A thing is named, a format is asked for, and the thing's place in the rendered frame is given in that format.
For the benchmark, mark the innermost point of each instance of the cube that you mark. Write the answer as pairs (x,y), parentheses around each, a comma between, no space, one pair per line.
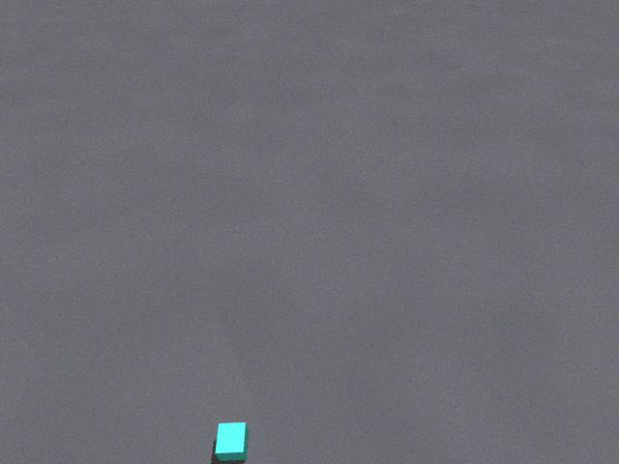
(232,441)

